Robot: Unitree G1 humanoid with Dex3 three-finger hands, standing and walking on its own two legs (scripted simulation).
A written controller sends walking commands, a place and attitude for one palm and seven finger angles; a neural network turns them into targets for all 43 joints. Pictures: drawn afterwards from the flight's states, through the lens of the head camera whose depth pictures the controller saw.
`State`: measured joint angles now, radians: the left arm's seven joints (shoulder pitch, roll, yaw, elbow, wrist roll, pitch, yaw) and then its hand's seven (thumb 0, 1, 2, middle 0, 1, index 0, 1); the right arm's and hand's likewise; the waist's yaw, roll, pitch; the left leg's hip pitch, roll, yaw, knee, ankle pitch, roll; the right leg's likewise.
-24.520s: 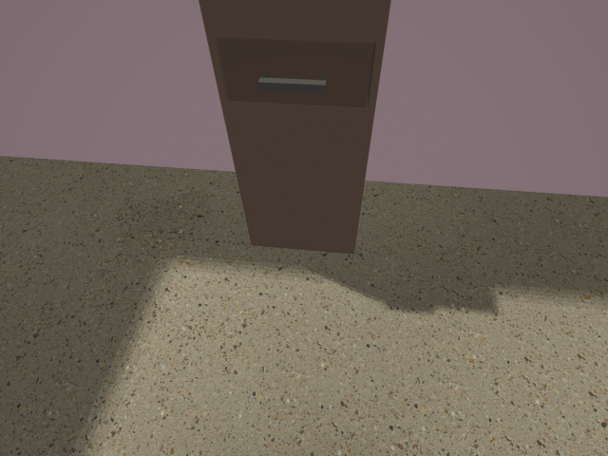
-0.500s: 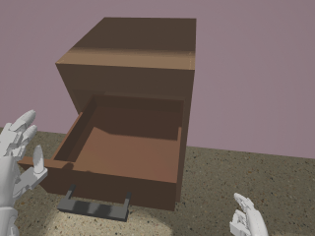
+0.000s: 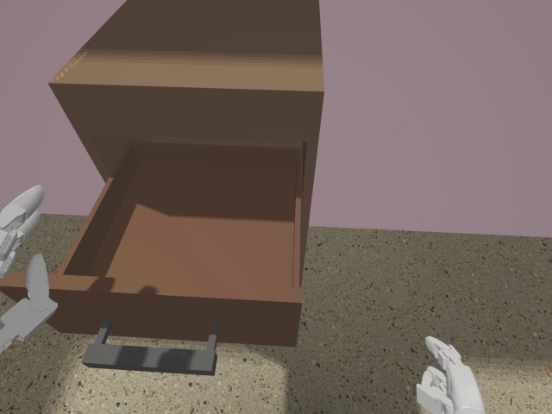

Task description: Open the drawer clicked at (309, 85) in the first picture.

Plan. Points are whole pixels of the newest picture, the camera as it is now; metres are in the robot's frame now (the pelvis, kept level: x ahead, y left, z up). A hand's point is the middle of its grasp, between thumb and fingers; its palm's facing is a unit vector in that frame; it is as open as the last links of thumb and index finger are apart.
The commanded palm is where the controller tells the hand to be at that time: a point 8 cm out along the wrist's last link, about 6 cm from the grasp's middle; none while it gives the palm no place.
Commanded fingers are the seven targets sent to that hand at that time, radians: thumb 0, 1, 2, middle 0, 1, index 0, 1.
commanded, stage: step back with the hand held close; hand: left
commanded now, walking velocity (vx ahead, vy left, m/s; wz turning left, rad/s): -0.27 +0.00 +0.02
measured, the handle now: (156, 342) +0.22 +0.18 +0.00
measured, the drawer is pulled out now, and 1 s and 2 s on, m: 0.30 0.30 0.30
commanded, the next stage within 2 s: stop stepping back and stand still in 1.02 s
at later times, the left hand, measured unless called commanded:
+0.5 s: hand out of the picture +0.14 +0.26 +0.17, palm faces +0.38 -0.79 -0.47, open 7.4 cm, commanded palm +0.07 +0.30 +0.19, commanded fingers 0.00 0.90 0.90 -0.20 -0.30 -0.20 -0.30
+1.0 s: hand out of the picture +0.03 +0.20 +0.18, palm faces +0.27 -0.80 -0.53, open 7.4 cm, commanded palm -0.02 +0.24 +0.19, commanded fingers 0.00 0.90 0.90 -0.20 -0.30 -0.20 -0.30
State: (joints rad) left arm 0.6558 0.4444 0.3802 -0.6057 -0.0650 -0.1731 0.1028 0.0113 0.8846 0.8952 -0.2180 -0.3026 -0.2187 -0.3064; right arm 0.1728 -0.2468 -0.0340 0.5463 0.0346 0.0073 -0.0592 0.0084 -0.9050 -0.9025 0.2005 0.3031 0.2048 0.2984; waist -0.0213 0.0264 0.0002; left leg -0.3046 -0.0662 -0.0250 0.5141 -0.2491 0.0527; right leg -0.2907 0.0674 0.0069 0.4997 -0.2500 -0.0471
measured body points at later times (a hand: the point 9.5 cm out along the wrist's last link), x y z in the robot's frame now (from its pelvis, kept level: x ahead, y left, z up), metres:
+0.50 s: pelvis -0.05 +0.01 -0.01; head -0.03 +0.03 +0.44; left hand +0.11 +0.30 +0.20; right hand +0.12 -0.23 -0.08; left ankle +0.01 +0.09 -0.74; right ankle +0.00 -0.09 -0.73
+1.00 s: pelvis -0.16 -0.03 +0.00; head -0.15 -0.02 +0.45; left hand +0.01 +0.24 +0.21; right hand +0.00 -0.28 -0.08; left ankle -0.14 +0.08 -0.69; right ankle -0.20 -0.12 -0.74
